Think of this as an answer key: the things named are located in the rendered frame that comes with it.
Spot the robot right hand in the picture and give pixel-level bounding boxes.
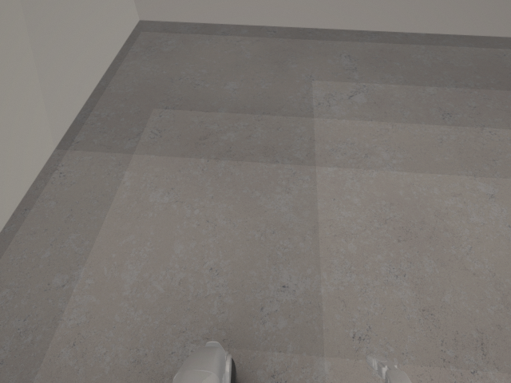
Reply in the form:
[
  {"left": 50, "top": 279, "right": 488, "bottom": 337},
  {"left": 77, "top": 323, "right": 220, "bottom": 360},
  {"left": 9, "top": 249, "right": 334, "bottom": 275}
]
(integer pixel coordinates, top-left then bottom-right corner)
[{"left": 366, "top": 353, "right": 411, "bottom": 383}]

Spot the robot left thigh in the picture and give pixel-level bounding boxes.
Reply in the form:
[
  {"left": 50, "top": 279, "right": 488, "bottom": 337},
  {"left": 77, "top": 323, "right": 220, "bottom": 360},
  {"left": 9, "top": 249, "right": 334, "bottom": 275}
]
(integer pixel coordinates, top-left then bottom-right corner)
[{"left": 172, "top": 346, "right": 232, "bottom": 383}]

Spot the left robot shin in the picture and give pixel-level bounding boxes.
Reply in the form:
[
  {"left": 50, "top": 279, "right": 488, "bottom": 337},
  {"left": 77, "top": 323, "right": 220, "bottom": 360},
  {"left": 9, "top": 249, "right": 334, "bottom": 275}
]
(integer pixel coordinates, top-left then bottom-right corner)
[{"left": 205, "top": 342, "right": 225, "bottom": 352}]

